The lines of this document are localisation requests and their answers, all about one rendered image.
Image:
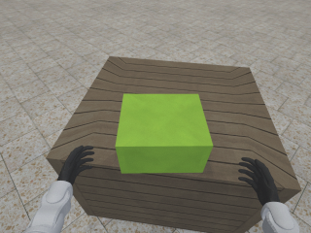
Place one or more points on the left robot hand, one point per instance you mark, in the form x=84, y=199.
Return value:
x=71, y=168

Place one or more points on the pedestal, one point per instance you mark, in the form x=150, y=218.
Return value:
x=212, y=201

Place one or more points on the right robot hand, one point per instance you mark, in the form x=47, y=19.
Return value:
x=262, y=181

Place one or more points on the right robot forearm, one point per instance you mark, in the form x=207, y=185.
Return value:
x=277, y=218

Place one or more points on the carton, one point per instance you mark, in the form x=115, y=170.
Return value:
x=162, y=133

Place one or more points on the left robot forearm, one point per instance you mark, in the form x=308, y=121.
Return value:
x=55, y=204

